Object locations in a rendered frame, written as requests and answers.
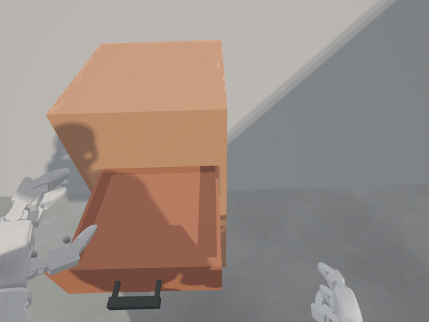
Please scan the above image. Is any robot left forearm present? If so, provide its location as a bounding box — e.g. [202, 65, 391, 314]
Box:
[0, 287, 33, 322]

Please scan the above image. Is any right robot hand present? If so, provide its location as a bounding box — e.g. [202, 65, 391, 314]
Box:
[311, 262, 363, 322]

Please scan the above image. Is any drawer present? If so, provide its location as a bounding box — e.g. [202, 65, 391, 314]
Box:
[45, 166, 222, 294]

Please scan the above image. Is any handle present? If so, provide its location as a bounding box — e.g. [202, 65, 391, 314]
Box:
[107, 280, 162, 310]

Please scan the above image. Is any cabinet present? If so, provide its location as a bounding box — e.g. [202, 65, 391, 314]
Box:
[46, 40, 227, 267]

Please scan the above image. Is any left robot hand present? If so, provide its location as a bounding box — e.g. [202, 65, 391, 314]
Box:
[0, 168, 98, 289]

